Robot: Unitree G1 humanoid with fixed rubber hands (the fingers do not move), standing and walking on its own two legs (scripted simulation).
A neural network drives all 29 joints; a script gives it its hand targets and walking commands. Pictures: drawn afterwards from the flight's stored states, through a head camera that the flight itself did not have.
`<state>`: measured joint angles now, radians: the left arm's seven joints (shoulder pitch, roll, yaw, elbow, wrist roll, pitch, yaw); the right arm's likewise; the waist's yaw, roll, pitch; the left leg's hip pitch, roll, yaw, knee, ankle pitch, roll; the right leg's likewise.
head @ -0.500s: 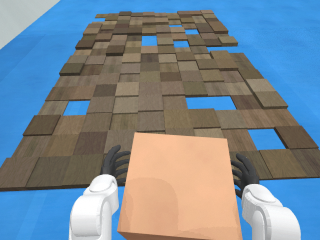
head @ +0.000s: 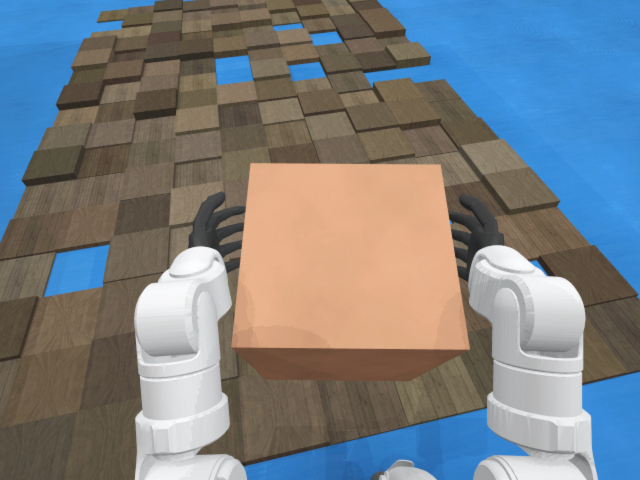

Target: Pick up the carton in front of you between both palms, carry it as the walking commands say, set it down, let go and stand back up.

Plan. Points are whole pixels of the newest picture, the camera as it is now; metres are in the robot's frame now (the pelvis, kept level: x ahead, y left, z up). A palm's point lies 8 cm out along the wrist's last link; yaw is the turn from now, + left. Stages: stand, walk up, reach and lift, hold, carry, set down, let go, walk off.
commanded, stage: carry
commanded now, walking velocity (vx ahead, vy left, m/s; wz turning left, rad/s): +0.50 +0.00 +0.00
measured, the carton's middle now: (341, 287) +0.35 -0.01 +0.06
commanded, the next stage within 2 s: none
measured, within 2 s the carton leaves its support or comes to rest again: neither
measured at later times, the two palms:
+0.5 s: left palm (244, 94) +0.69 +0.13 +0.14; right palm (419, 93) +0.70 -0.17 +0.13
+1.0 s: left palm out of the picture +1.00 +0.12 +0.21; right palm out of the picture +1.01 -0.17 +0.21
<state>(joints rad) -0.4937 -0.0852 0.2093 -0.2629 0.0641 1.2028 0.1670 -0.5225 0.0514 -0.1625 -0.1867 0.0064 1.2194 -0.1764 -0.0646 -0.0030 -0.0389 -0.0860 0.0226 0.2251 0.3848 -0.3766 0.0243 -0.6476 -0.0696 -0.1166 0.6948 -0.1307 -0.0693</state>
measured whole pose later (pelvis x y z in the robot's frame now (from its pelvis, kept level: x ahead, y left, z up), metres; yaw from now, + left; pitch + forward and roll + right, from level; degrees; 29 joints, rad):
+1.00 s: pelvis +0.64 -0.03 +0.04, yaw -1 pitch +5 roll +0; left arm -0.71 -0.08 0.28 -0.14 0.09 1.27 0.18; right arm -0.77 0.01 -0.26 -0.04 0.02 1.28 -0.19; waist 0.01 0.01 -0.03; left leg -0.51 -0.03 0.02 1.11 -0.50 0.03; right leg -0.49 0.01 -0.03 0.64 -0.25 -0.05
